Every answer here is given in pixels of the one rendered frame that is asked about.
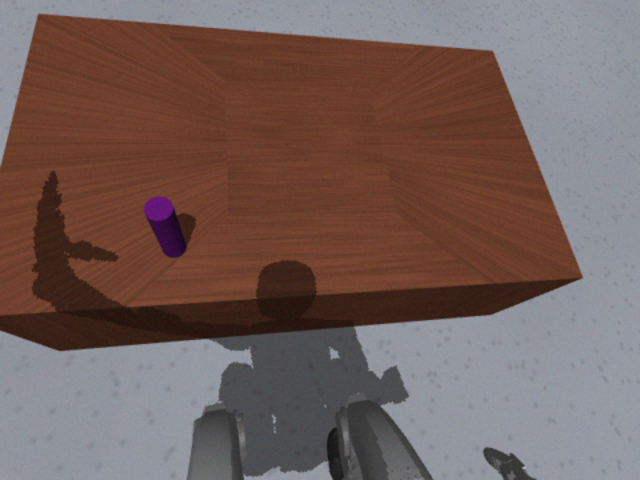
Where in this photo can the right robot foot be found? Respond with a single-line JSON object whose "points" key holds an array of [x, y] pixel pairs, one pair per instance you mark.
{"points": [[333, 455]]}

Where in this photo can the right robot hand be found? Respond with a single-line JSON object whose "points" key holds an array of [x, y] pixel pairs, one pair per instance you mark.
{"points": [[510, 467]]}

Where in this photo can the can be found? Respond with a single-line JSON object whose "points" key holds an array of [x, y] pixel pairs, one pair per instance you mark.
{"points": [[164, 223]]}

